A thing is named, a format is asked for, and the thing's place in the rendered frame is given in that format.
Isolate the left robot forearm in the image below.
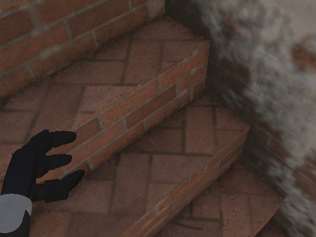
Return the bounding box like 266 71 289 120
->
0 194 33 237

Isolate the robot left hand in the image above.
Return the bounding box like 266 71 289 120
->
1 129 85 203

